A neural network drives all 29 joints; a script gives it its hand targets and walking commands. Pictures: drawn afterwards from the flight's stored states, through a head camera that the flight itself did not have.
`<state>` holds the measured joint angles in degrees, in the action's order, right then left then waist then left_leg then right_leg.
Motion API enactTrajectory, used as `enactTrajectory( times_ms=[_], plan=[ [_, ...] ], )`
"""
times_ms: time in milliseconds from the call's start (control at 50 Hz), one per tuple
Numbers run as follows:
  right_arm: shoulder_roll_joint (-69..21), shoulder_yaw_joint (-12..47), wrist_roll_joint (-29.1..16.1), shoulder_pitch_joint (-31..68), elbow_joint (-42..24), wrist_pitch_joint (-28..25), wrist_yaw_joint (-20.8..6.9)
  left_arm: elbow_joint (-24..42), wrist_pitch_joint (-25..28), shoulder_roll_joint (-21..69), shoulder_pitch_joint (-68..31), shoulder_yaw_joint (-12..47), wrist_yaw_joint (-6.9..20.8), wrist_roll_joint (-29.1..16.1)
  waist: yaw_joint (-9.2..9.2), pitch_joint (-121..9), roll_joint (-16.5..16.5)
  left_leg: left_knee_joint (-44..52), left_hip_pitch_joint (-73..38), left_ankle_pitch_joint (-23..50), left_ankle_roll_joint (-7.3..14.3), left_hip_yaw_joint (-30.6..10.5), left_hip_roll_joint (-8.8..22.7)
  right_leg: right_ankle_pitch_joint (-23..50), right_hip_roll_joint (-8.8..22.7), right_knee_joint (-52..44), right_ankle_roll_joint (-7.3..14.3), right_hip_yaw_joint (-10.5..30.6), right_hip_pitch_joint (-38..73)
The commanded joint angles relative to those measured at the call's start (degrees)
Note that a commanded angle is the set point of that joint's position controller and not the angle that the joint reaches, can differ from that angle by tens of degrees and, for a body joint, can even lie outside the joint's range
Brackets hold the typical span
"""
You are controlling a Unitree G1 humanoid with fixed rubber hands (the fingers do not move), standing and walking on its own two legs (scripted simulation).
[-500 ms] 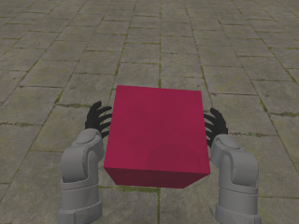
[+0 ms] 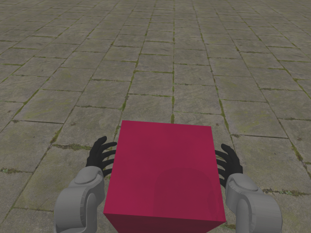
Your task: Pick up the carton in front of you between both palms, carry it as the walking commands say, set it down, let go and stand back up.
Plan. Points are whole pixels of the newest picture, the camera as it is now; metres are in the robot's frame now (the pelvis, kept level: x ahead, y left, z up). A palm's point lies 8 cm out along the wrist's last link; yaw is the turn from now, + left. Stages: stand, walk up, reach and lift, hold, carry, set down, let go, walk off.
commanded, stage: carry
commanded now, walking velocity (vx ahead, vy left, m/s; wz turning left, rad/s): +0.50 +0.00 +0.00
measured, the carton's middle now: (161, 183) +0.25 +0.01 +0.02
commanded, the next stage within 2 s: none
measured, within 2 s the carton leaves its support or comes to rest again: neither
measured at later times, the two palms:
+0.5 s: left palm (118, 89) +0.52 +0.16 +0.12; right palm (209, 96) +0.52 -0.14 +0.11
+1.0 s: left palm (130, 56) +0.76 +0.16 +0.12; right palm (201, 60) +0.76 -0.14 +0.11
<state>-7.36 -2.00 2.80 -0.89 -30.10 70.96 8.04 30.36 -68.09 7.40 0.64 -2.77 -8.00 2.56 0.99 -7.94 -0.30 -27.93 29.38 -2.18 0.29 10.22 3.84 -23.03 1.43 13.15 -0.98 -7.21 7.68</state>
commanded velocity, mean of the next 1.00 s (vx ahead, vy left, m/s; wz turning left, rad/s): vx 0.28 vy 0.00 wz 0.00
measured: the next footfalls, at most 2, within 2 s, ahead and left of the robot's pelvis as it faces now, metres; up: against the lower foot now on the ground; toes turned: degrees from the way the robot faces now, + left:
left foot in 0.02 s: +0.19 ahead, +0.11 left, +0.00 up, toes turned +10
right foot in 0.56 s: +0.52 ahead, -0.09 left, +0.00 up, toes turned -6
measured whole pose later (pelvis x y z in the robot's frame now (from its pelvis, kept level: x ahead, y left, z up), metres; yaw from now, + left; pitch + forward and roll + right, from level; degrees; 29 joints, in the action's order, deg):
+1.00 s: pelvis +0.53 +0.00 +0.01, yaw +1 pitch +1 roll -1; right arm -7.4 -1.7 3.4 -1.4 -32.0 70.5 7.2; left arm 32.0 -67.2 7.4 1.5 -2.0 -6.7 3.5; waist -0.2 -5.8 1.2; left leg -25.5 20.4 -4.6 -0.1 9.2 4.7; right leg -18.3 0.0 24.9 2.0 -11.0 -7.9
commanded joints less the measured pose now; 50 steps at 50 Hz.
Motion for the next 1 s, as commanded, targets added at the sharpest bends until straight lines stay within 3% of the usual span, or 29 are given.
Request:
enactTrajectory(
  times_ms=[0, 20, 40, 60, 80, 100, 140, 200, 280, 360, 400, 440, 480, 520, 540, 560, 580, 600, 620, 660, 700, 720, 760, 800, 820, 880, 920, 960, 980],
  plan=[
    [-38.8, 33.8, -15.2, 20.3, -4.7, -1.8, -6.0, 4.9, -1.5, 42.4, -20.3, 35.8, 6.1, -15.9, -2.29, -11.2, -2.6, 2.6, -28.0, -3.7, 0.7, 3.6, -3.4, 39.1, 6.3, 21.5, 2.2, -2.8, -10.5],
    [-41.1, 33.1, -15.0, 23.3, -3.0, -1.9, -5.8, 3.9, -2.1, 43.1, -23.2, 36.2, 6.2, -16.4, -2.82, -16.1, 9.4, 7.8, -40.7, -17.6, 6.2, -17.7, 9.7, 25.0, 3.1, 38.5, 0.6, -2.8, -26.7],
    [-41.9, 34.4, -15.7, 22.9, -3.6, -2.2, -5.8, 4.5, -2.1, 44.6, -21.6, 36.9, 6.2, -16.6, -1.41, -17.3, 21.0, 16.7, -45.7, -16.3, 10.9, -41.3, 22.4, -2.7, -4.0, 53.2, -0.1, 1.2, -40.4],
    [-42.5, 33.3, -16.2, 19.6, -3.1, -2.7, -6.1, 6.0, -1.7, 43.7, -21.2, 37.6, 6.6, -16.7, -1.99, -14.6, 16.3, 16.2, -42.9, -11.4, 10.8, -37.7, 20.1, -2.9, -0.6, 58.5, 1.7, 8.1, -43.8],
    [-44.3, 33.6, -15.0, 20.1, -3.1, -3.6, -6.6, 4.1, -1.2, 47.1, -23.3, 38.4, 7.3, -17.4, -2.29, -14.3, 12.5, 14.7, -39.5, -3.9, 10.0, -31.5, 18.5, -0.9, 1.9, 60.5, 2.7, 7.6, -44.7],
    [-47.7, 34.1, -15.4, 23.3, -2.0, -3.8, -7.0, 1.0, -0.7, 47.9, -21.4, 36.4, 7.4, -14.6, -1.77, -13.1, 4.7, 14.9, -33.5, -1.7, 9.0, -25.5, 17.3, 3.1, 4.5, 59.0, 3.1, 8.1, -43.5],
    [-49.2, 34.9, -16.3, 22.9, -3.9, -5.6, -8.4, 2.4, 1.1, 51.7, -22.5, 38.6, 7.9, -15.3, -1.17, -11.1, 5.2, 17.7, -28.0, -5.7, 4.4, -17.1, 12.4, 8.5, 5.6, 49.8, 2.2, 7.0, -39.1],
    [-46.7, 36.4, -16.0, 23.5, -3.8, -6.6, -8.7, -2.1, 2.8, 50.5, -18.3, 36.7, 7.8, -13.1, -1.59, -10.3, 5.7, 19.2, -28.8, -6.6, 6.8, -13.9, 13.2, 9.2, 4.7, 43.1, 0.6, 3.8, -41.8],
    [-43.6, 36.2, -17.4, 22.0, -5.6, -6.5, -8.9, 2.2, 2.8, 48.0, -17.9, 37.2, 6.3, -13.1, -1.55, -5.0, 8.3, 20.5, -30.0, 0.2, 7.3, -8.8, 9.9, 16.8, 4.3, 30.5, -0.2, 0.6, -45.9],
    [-40.0, 35.4, -15.8, 21.3, -6.7, -4.4, -7.2, 3.5, 1.2, 44.3, -17.4, 36.2, 6.0, -13.9, -1.48, -2.0, 5.2, 19.0, -29.6, 7.3, 6.9, -6.4, 11.7, 22.1, 5.3, 24.9, 0.9, 0.3, -43.6],
    [-38.2, 34.8, -15.5, 20.8, -6.1, -3.7, -7.2, 3.7, 0.1, 41.8, -18.3, 36.5, 5.5, -13.5, -1.71, 0.9, 10.3, 18.9, -30.7, 8.4, 6.1, -4.2, 8.7, 22.3, 4.1, 22.1, 0.9, -1.0, -45.4],
    [-37.3, 35.1, -15.2, 22.0, -6.7, -2.7, -6.2, 3.5, -0.5, 40.1, -18.7, 36.4, 5.4, -14.3, -1.96, 2.6, 5.9, 17.1, -33.9, 11.9, 6.5, -4.9, 9.3, 20.0, 2.3, 18.0, 1.9, -3.0, -44.0],
    [-37.9, 34.2, -15.3, 21.8, -6.0, -1.9, -5.7, 4.2, -1.1, 39.2, -18.2, 34.8, 5.7, -15.0, -1.42, -1.9, 8.7, 11.5, -33.1, 22.2, 5.4, -3.5, 11.3, 18.8, 2.2, 16.9, 3.9, -3.0, -33.0],
    [-36.7, 34.3, -14.4, 22.7, -7.0, -1.3, -5.4, 4.2, -1.6, 39.2, -19.0, 34.8, 5.8, -14.2, -0.56, -5.5, 5.0, -3.2, -25.8, 16.9, 2.5, 2.5, 5.9, 14.5, -2.1, 13.4, 2.7, -7.7, -15.2],
    [-36.9, 35.3, -15.7, 23.5, -6.2, -1.0, -5.4, 1.7, -2.0, 37.7, -16.8, 32.9, 5.6, -13.7, 0.80, -8.1, -2.0, -17.1, -17.2, 6.7, 1.1, 1.2, 3.5, 2.6, 7.0, 8.2, 3.4, 6.0, -8.1],
    [-35.0, 34.9, -14.6, 21.8, -6.1, -0.7, -5.2, -0.2, -2.3, 36.9, -16.2, 32.2, 5.4, -13.3, 0.70, -11.6, -15.4, -32.9, -1.1, -12.6, -1.0, -0.9, -2.6, -9.9, 22.2, 0.3, 10.1, 32.9, 2.8],
    [-36.3, 35.4, -14.9, 22.5, -8.2, -0.7, -5.4, 1.4, -2.0, 38.3, -16.8, 33.4, 5.6, -14.1, 0.25, -9.4, -16.7, -40.5, 4.9, -24.2, -0.5, -7.4, -4.6, 0.4, 23.3, -5.0, 12.0, 40.0, 0.9],
    [-39.0, 36.7, -16.0, 23.4, -8.4, -0.7, -5.6, 2.7, -1.6, 41.8, -18.0, 34.2, 6.4, -16.1, -0.06, -10.3, -12.5, -44.6, 7.1, -25.0, 0.5, -9.3, -1.8, 15.3, 23.6, -1.9, 13.8, 33.4, 0.1],
    [-41.2, 36.0, -15.8, 25.4, -7.4, -1.4, -6.4, 1.6, -1.5, 44.1, -19.2, 34.0, 7.1, -15.0, -0.57, -11.7, -6.1, -43.7, 4.5, -21.8, 1.0, -9.9, 0.2, 24.0, 21.2, -0.7, 11.9, 26.7, -3.5],
    [-46.1, 37.1, -15.0, 24.3, -4.7, -2.8, -7.4, 1.6, -0.2, 47.9, -20.1, 35.8, 8.2, -15.4, -0.71, -12.2, -2.5, -35.9, 0.5, -15.9, -0.1, -10.0, 3.3, 37.9, 17.3, 1.3, 7.2, 11.3, -7.5],
    [-50.5, 38.3, -15.1, 25.8, -3.7, -3.7, -7.8, 0.2, 0.9, 51.2, -21.1, 35.3, 9.3, -16.2, -1.08, -12.3, -6.4, -28.5, -4.5, -13.3, -1.7, -8.3, 1.9, 41.9, 13.3, 0.9, 4.0, 5.5, -10.8],
    [-49.7, 37.3, -14.2, 21.5, -4.3, -4.4, -7.9, 2.6, 1.2, 49.5, -19.2, 37.3, 9.7, -16.0, -1.02, -11.8, -6.1, -25.6, -6.2, -12.8, -2.4, -6.5, 2.0, 39.7, 13.8, 0.0, 4.9, 3.2, -13.0],
    [-49.5, 38.3, -13.7, 20.1, -4.2, -4.9, -7.2, 1.4, 1.8, 48.4, -17.0, 36.4, 9.9, -15.9, -1.38, -10.0, -7.1, -16.7, -7.7, -14.0, -2.6, -5.1, 1.4, 36.6, 13.8, -1.2, 7.6, 1.6, -14.6],
    [-49.0, 38.6, -14.7, 23.4, -5.9, -5.0, -7.1, 4.1, 2.0, 47.1, -18.6, 35.8, 9.2, -14.6, -0.99, -8.5, -7.7, -12.9, -3.6, -11.4, -2.6, -3.6, 0.3, 44.6, 12.1, 1.4, 4.2, 1.7, -9.6],
    [-45.7, 37.6, -14.1, 21.4, -5.9, -4.6, -7.1, 2.4, 1.8, 47.5, -17.9, 35.8, 9.1, -15.6, -0.74, -7.8, -10.3, -10.0, -4.1, -11.3, -2.4, -2.1, 0.3, 44.1, 12.1, 1.6, 6.1, -0.3, -9.1],
    [-43.5, 37.2, -15.5, 20.9, -6.2, -3.3, -6.4, 4.3, 0.9, 44.0, -15.4, 36.1, 7.6, -14.7, 0.09, -7.1, -5.8, -4.4, -6.2, -8.7, -1.8, -2.0, -0.2, 46.1, 13.0, 5.3, 7.1, 1.6, -8.5],
    [-43.1, 38.1, -15.7, 22.6, -8.6, -3.1, -6.6, 5.2, 0.5, 42.8, -17.2, 36.0, 7.2, -14.1, -0.27, -8.1, -7.3, 2.6, -13.0, -0.2, -2.0, -0.8, 0.6, 38.8, 11.5, 7.5, 6.6, -0.1, -12.1],
    [-38.8, 35.8, -15.4, 22.7, -8.2, -1.8, -6.7, 4.6, -0.5, 41.2, -17.7, 34.0, 6.6, -12.7, -0.54, -6.2, -4.5, 5.4, -18.2, 8.5, -1.6, -2.5, 3.6, 33.4, 10.2, 10.1, 3.3, -0.1, -15.1],
    [-36.2, 35.7, -15.6, 22.0, -8.4, -1.4, -6.3, 4.0, -1.1, 39.4, -16.1, 35.3, 5.8, -14.1, 0.41, -8.7, 0.2, 2.4, -23.0, 20.2, -1.1, -3.9, 6.7, 29.9, 8.6, 12.7, 2.9, 0.2, -17.7]
  ],
)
